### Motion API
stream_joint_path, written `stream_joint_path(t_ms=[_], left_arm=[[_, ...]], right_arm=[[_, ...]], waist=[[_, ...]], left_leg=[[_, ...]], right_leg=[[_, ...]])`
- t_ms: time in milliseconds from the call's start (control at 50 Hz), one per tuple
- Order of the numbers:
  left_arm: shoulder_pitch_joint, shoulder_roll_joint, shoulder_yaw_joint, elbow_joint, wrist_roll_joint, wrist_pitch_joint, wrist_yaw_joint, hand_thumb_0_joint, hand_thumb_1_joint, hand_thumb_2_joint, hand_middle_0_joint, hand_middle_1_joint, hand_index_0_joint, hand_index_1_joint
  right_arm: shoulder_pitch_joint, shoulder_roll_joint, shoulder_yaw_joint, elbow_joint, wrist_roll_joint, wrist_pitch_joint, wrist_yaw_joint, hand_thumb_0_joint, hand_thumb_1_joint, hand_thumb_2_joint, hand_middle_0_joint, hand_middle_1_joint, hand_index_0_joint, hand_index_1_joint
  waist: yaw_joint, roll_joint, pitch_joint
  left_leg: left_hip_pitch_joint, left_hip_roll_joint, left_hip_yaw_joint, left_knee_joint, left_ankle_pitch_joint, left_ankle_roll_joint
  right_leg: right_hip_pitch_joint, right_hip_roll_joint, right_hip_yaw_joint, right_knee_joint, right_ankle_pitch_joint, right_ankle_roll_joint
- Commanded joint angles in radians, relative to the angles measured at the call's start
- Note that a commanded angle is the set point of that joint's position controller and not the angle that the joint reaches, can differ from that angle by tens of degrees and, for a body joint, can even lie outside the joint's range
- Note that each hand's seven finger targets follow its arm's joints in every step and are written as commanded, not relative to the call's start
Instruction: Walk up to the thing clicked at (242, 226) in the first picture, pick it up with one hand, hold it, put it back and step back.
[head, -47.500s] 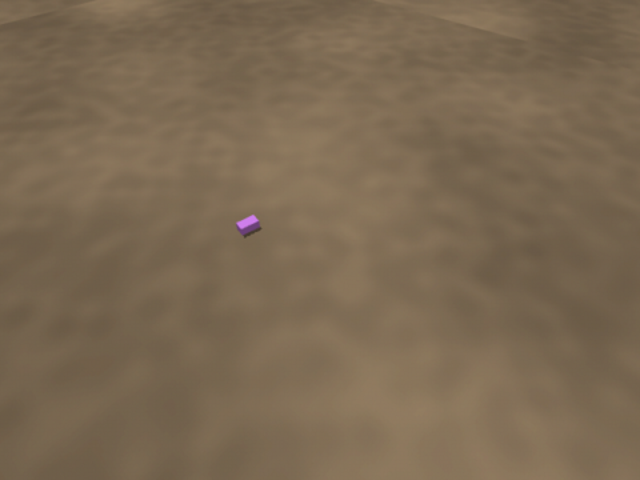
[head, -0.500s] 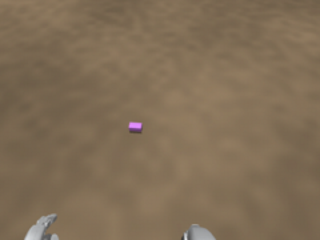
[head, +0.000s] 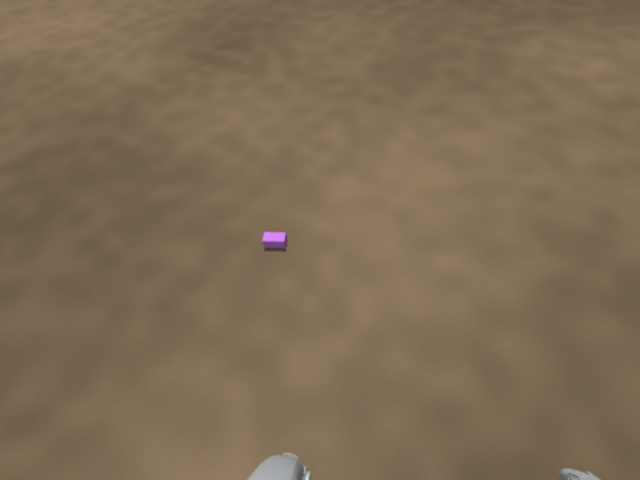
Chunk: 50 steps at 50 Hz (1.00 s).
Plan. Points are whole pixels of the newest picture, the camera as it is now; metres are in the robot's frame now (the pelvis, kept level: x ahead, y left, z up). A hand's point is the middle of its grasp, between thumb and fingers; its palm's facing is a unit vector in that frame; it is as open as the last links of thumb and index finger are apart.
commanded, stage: step back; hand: left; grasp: from above
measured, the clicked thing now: (274, 239) +1.06 +0.27 -0.74
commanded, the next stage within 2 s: stand in 1.02 s
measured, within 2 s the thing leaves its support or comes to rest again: neither
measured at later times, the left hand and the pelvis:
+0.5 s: hand out of the picture -0.02 +0.26 -0.14, palm faces +0.10 -0.92 -0.38, open 7.4 cm; pelvis -0.04 -0.01 +0.00, yaw +4 degrees
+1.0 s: hand out of the picture +0.09 +0.29 -0.14, palm faces +0.06 -0.93 -0.36, open 7.4 cm; pelvis +0.00 +0.02 +0.01, yaw +3 degrees
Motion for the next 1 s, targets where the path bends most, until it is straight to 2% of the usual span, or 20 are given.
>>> stream_joint_path(t_ms=[0, 60, 100, 120, 140, 160, 180, 220, 320, 340, 360, 380, 440, 600, 620, 640, 660, 680, 780, 980], left_arm=[[-0.047, 0.298, 0.089, -0.097, 0.013, -0.052, 0.026, 0.000, 0.900, 0.900, -0.200, -0.300, -0.200, -0.300], [-0.077, 0.310, 0.086, -0.088, 0.007, -0.048, 0.014, 0.000, 0.900, 0.900, -0.200, -0.300, -0.200, -0.300], [-0.072, 0.266, 0.062, -0.079, 0.001, -0.035, 0.006, 0.000, 0.900, 0.900, -0.200, -0.300, -0.200, -0.300], [-0.032, 0.220, 0.046, -0.069, -0.001, -0.034, 0.003, 0.000, 0.900, 0.900, -0.200, -0.300, -0.200, -0.300], [-0.081, 0.181, 0.033, -0.076, -0.024, -0.039, 0.001, 0.000, 0.900, 0.900, -0.200, -0.300, -0.200, -0.300], [-0.148, 0.268, 0.064, -0.060, -0.014, -0.042, 0.005, 0.000, 0.900, 0.900, -0.200, -0.300, -0.200, -0.300], [-0.111, 0.255, 0.061, -0.043, -0.021, -0.046, -0.005, 0.000, 0.900, 0.900, -0.200, -0.300, -0.200, -0.300], [-0.055, 0.221, 0.053, -0.013, -0.027, -0.053, -0.017, 0.000, 0.900, 0.900, -0.200, -0.300, -0.200, -0.300], [0.046, 0.203, 0.063, 0.059, -0.010, -0.072, -0.010, 0.000, 0.900, 0.900, -0.200, -0.300, -0.200, -0.300], [0.046, 0.249, 0.075, 0.058, 0.002, -0.080, -0.002, 0.000, 0.900, 0.900, -0.200, -0.300, -0.200, -0.300], [0.077, 0.323, 0.088, 0.060, 0.004, -0.086, 0.004, 0.000, 0.900, 0.900, -0.200, -0.300, -0.200, -0.300], [0.007, 0.357, 0.093, 0.034, 0.006, -0.093, 0.004, 0.000, 0.900, 0.900, -0.200, -0.300, -0.200, -0.300], [-0.057, 0.291, 0.080, 0.019, -0.004, -0.108, 0.010, 0.000, 0.900, 0.900, -0.200, -0.300, -0.200, -0.300], [-0.086, 0.239, 0.037, 0.018, -0.018, -0.085, -0.001, 0.000, 0.900, 0.900, -0.200, -0.300, -0.200, -0.300], [-0.074, 0.205, 0.023, 0.017, -0.022, -0.084, -0.003, 0.000, 0.900, 0.900, -0.200, -0.300, -0.200, -0.300], [-0.073, 0.164, 0.011, 0.014, -0.039, -0.080, -0.002, 0.000, 0.900, 0.900, -0.200, -0.300, -0.200, -0.300], [-0.071, 0.191, 0.021, 0.042, -0.050, -0.071, 0.003, 0.000, 0.900, 0.900, -0.200, -0.300, -0.200, -0.300], [-0.068, 0.204, 0.019, 0.056, -0.041, -0.070, 0.004, 0.000, 0.900, 0.900, -0.200, -0.300, -0.200, -0.300], [-0.066, 0.230, 0.016, 0.101, -0.037, -0.084, 0.008, 0.000, 0.900, 0.900, -0.200, -0.300, -0.200, -0.300], [-0.142, 0.224, 0.013, 0.123, -0.032, -0.084, 0.019, 0.000, 0.900, 0.900, -0.200, -0.300, -0.200, -0.300]], right_arm=[[-0.029, -0.158, -0.046, -0.065, -0.013, -0.029, 0.005, 0.000, -0.900, -0.900, 0.200, 0.300, 0.200, 0.300], [0.004, -0.150, -0.052, -0.022, -0.019, -0.046, 0.016, 0.000, -0.900, -0.900, 0.200, 0.300, 0.200, 0.300], [0.088, -0.144, -0.065, 0.046, -0.019, -0.060, 0.020, 0.000, -0.900, -0.900, 0.200, 0.300, 0.200, 0.300], [0.113, -0.181, -0.079, 0.058, -0.030, -0.068, 0.018, 0.000, -0.900, -0.900, 0.200, 0.300, 0.200, 0.300], [0.067, -0.262, -0.079, 0.040, -0.029, -0.074, 0.017, 0.000, -0.900, -0.900, 0.200, 0.300, 0.200, 0.300], [0.014, -0.305, -0.087, 0.022, -0.023, -0.078, 0.020, 0.000, -0.900, -0.900, 0.200, 0.300, 0.200, 0.300], [-0.053, -0.245, -0.066, 0.016, -0.025, -0.088, 0.019, 0.000, -0.900, -0.900, 0.200, 0.300, 0.200, 0.300], [-0.068, -0.199, -0.049, 0.019, -0.031, -0.098, 0.017, 0.000, -0.900, -0.900, 0.200, 0.300, 0.200, 0.300], [-0.059, -0.166, -0.047, 0.030, -0.023, -0.059, 0.028, 0.000, -0.900, -0.900, 0.200, 0.300, 0.200, 0.300], [-0.028, -0.121, -0.035, 0.018, -0.015, -0.056, 0.027, 0.000, -0.900, -0.900, 0.200, 0.300, 0.200, 0.300], [-0.051, -0.098, -0.029, 0.009, -0.015, -0.055, 0.022, 0.000, -0.900, -0.900, 0.200, 0.300, 0.200, 0.300], [-0.050, -0.150, -0.047, 0.021, -0.021, -0.054, 0.016, 0.000, -0.900, -0.900, 0.200, 0.300, 0.200, 0.300], [0.031, -0.151, -0.049, 0.063, -0.007, -0.065, 0.025, 0.000, -0.900, -0.900, 0.200, 0.300, 0.200, 0.300], [0.047, -0.109, -0.047, 0.100, -0.021, -0.086, 0.024, 0.000, -0.900, -0.900, 0.200, 0.300, 0.200, 0.300], [0.067, -0.127, -0.051, 0.106, -0.024, -0.093, 0.017, 0.000, -0.900, -0.900, 0.200, 0.300, 0.200, 0.300], [0.033, -0.174, -0.052, 0.094, -0.027, -0.101, 0.011, 0.000, -0.900, -0.900, 0.200, 0.300, 0.200, 0.300], [-0.032, -0.220, -0.051, 0.087, -0.014, -0.097, 0.014, 0.000, -0.900, -0.900, 0.200, 0.300, 0.200, 0.300], [-0.064, -0.217, -0.049, 0.084, -0.014, -0.094, 0.018, 0.000, -0.900, -0.900, 0.200, 0.300, 0.200, 0.300], [-0.101, -0.153, -0.024, 0.102, -0.003, -0.088, 0.013, 0.000, -0.900, -0.900, 0.200, 0.300, 0.200, 0.300], [-0.136, -0.125, -0.027, 0.146, 0.007, -0.082, 0.007, 0.000, -0.900, -0.900, 0.200, 0.300, 0.200, 0.300]], waist=[[0.037, -0.191, -0.102], [0.015, -0.234, -0.088], [-0.029, -0.151, -0.089], [-0.035, -0.020, -0.108], [-0.053, 0.183, -0.088], [-0.068, 0.112, 0.003], [-0.015, 0.038, 0.021], [-0.004, 0.083, -0.020], [0.026, 0.083, -0.059], [0.023, -0.049, -0.045], [0.049, -0.190, -0.040], [0.029, -0.138, 0.024], [-0.012, -0.076, -0.005], [-0.037, -0.120, -0.104], [-0.047, -0.070, -0.149], [-0.031, 0.063, -0.181], [-0.006, 0.092, -0.147], [-0.003, 0.084, -0.133], [-0.005, 0.085, -0.158], [-0.025, -0.033, -0.219]], left_leg=[[-0.032, 0.069, 0.030, -0.192, -0.051, -0.006], [0.180, 0.103, 0.093, -0.481, -0.088, 0.017], [0.420, 0.059, 0.118, -0.724, 0.067, 0.046], [0.524, 0.141, -0.048, -0.764, -0.049, 0.075], [0.379, 0.375, -0.420, -0.904, -0.417, 0.179], [0.121, 0.457, -0.486, -0.949, -0.498, 0.262], [0.093, 0.403, -0.361, -0.913, -0.384, 0.229], [0.202, 0.310, -0.189, -0.845, -0.183, 0.176], [0.045, 0.230, -0.029, -0.670, -0.217, 0.108], [-0.065, 0.164, 0.020, -0.533, -0.183, 0.067], [-0.121, 0.056, 0.067, -0.320, -0.151, 0.040], [-0.056, 0.093, 0.003, -0.198, -0.104, 0.030], [-0.002, 0.125, -0.035, -0.217, 0.018, 0.033], [0.344, 0.089, 0.143, -0.666, 0.210, 0.023], [0.412, 0.139, 0.077, -0.696, 0.265, 0.034], [0.373, 0.301, -0.147, -0.751, 0.279, 0.087], [0.246, 0.368, -0.201, -0.767, 0.180, 0.171], [0.221, 0.370, -0.184, -0.763, 0.161, 0.187], [0.246, 0.239, 0.006, -0.686, 0.409, 0.066], [0.364, 0.221, 0.084, -0.643, 0.560, 0.056]], right_leg=[[0.149, -0.220, 0.258, -0.253, -0.100, -0.179], [0.008, -0.245, 0.270, -0.297, -0.294, -0.174], [-0.133, -0.167, 0.168, -0.204, -0.304, -0.112], [-0.255, -0.110, 0.108, -0.077, -0.293, -0.072], [-0.325, 0.017, -0.024, 0.091, -0.245, -0.002], [-0.201, -0.016, 0.041, 0.211, -0.247, 0.002], [-0.128, -0.021, 0.070, 0.228, -0.171, -0.002], [-0.124, -0.017, 0.027, 0.147, -0.098, -0.005], [0.230, 0.052, -0.040, -0.217, -0.026, -0.013], [0.273, -0.027, 0.146, -0.304, -0.149, -0.046], [0.197, -0.238, 0.494, -0.468, -0.487, -0.129], [0.025, -0.350, 0.593, -0.514, -0.606, -0.197], [0.044, -0.261, 0.389, -0.459, -0.380, -0.158], [-0.029, -0.153, 0.091, -0.199, 0.181, -0.097], [-0.041, -0.127, 0.060, -0.121, 0.273, -0.066], [-0.047, -0.044, 0.010, -0.044, 0.193, -0.013], [0.019, 0.016, -0.026, -0.031, -0.070, -0.003], [0.064, 0.003, -0.015, -0.048, -0.107, -0.008], [0.178, -0.056, 0.050, -0.187, 0.259, -0.020], [0.201, -0.087, 0.063, -0.216, 0.459, -0.021]])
